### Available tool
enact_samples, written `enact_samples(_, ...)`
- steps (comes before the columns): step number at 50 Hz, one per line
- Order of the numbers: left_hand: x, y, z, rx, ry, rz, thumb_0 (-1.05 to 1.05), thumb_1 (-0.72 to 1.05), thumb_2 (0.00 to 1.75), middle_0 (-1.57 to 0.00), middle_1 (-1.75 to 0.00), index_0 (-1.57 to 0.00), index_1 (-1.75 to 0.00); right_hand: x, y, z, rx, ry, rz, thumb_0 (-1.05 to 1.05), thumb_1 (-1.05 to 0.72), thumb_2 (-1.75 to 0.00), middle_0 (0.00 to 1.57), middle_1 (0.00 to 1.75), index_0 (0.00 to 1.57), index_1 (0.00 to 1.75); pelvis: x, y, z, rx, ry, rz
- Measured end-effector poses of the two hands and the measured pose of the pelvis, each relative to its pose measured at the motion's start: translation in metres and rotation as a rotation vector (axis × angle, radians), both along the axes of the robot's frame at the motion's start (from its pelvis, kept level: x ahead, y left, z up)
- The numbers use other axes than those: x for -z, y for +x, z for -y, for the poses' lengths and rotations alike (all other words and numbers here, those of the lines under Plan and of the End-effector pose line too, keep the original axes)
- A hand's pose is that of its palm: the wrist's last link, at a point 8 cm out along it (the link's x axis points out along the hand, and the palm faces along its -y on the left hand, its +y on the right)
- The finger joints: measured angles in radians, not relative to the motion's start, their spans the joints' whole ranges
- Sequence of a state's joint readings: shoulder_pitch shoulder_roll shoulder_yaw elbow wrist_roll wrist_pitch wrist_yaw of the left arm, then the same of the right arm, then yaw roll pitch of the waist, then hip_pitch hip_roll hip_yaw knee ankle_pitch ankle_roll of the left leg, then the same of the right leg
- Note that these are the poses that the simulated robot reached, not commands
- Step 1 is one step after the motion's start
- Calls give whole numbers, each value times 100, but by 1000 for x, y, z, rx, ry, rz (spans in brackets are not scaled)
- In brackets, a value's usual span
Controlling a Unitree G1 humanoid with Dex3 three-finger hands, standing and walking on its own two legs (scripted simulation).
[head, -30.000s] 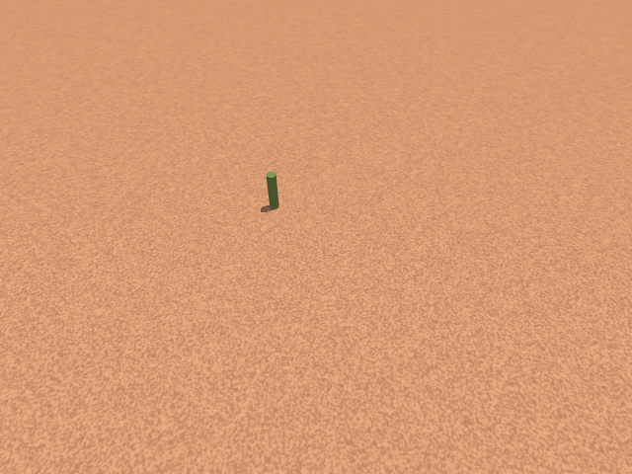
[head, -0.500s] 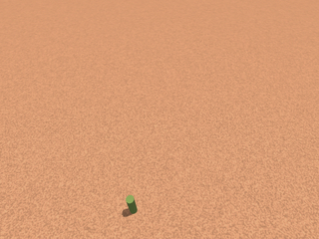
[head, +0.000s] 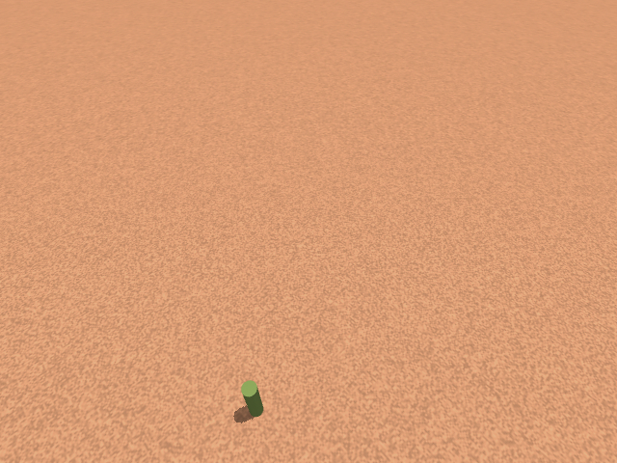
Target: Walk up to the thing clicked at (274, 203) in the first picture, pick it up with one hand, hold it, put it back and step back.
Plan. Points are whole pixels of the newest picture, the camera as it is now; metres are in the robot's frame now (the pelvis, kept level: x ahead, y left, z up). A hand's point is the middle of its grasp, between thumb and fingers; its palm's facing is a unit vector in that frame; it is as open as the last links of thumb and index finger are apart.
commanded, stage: stand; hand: left
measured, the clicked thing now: (253, 399) +0.40 +0.20 -0.68
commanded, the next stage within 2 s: step back in 0.18 s
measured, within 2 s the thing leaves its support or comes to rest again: neither
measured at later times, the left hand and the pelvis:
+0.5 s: hand out of the picture +0.09 +0.30 -0.18, palm faces +0.00 -0.93 -0.37, open 7.4 cm; pelvis -0.05 +0.04 -0.03, yaw +2 degrees
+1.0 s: hand out of the picture -0.05 +0.29 -0.17, palm faces -0.07 -0.92 -0.39, open 7.4 cm; pelvis -0.15 +0.03 -0.03, yaw -4 degrees
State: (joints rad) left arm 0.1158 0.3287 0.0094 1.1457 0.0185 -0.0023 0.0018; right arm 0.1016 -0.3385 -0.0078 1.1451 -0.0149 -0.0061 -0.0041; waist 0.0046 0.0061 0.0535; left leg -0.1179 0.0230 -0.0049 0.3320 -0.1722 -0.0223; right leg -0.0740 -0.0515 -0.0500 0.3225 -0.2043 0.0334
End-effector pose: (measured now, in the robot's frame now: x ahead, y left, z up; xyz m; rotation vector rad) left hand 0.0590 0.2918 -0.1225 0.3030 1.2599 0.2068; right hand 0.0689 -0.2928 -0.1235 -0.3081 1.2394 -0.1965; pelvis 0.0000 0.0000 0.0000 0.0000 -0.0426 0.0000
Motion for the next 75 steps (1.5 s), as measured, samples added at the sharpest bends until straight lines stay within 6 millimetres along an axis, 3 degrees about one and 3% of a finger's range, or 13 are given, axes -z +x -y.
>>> enact_samples(10, 0, 0, 0, -3, -2, 9, 0, 90, 90, -20, -30, -20, -30, 0, -3, 2, 6, 4, -2, 0, -90, -90, 20, 30, 21, 30, 1, -2, 2, -1, -2, -3)
enact_samples(18, 6, 1, -21, -10, 31, 45, 0, 90, 90, -20, -30, -20, -30, 6, -8, 12, 12, -30, 9, 0, -90, -90, 20, 30, 21, 30, 14, -30, -7, -18, -15, -9)
enact_samples(25, 24, 21, -54, 35, 35, 123, 0, 90, 90, -20, -30, -20, -30, 7, -44, -1, 12, -100, -12, 0, -90, -90, 20, 30, 21, 30, 33, -49, -37, -27, -14, -21)
enact_samples(30, 24, 19, -60, 37, 31, 147, 0, 90, 90, -20, -30, -20, -30, -1, -78, -21, 6, -104, -70, 0, -90, -90, 20, 30, 21, 30, 26, -67, -44, -26, -17, -25)
enact_samples(39, 22, -37, -57, 93, 31, 43, 0, 90, 90, -20, -30, -20, -30, 1, -97, -36, 36, -75, 45, 0, -90, -90, 21, 30, 21, 30, 22, -97, -49, 43, -9, -19)
enact_samples(47, 16, -90, -44, 103, 54, 53, 0, 90, 90, -20, -30, -20, -30, 21, -124, -20, 47, -34, 93, 0, -90, -90, 21, 30, 21, 30, 32, -137, -36, 61, -27, 4)
enact_samples(51, 3, -117, -41, 83, 54, 69, 0, 90, 90, -20, -30, -20, -30, 14, -141, -16, 47, -31, 77, 0, -90, -90, 20, 30, 21, 30, 24, -153, -35, 61, 13, 4)
enact_samples(56, -5, -131, -47, 71, 64, 122, 0, 90, 90, -21, -30, -20, -30, 6, -168, -15, 9, -61, 55, 0, -90, -90, 20, 30, 21, 30, 20, -176, -40, 32, 16, -12)
enact_samples(63, 12, -150, -69, 61, 39, 196, 0, 90, 90, -20, -30, -20, -30, 5, -208, -31, -40, -105, 29, 0, -90, -90, 20, 30, 21, 30, 31, -219, -57, -2, 23, 5)
enact_samples(68, 11, -182, -74, 45, 27, 157, 0, 90, 90, -20, -30, -20, -30, -10, -233, -42, -45, -97, 56, 0, -90, -90, 20, 30, 21, 30, 21, -246, -58, 4, -16, -5)
enact_samples(75, 13, -244, -72, 69, 42, 84, 0, 90, 90, -20, -30, -20, -30, -15, -259, -36, -31, -100, 146, 0, -90, -90, 21, 30, 21, 30, 21, -290, -51, 55, -19, -10)
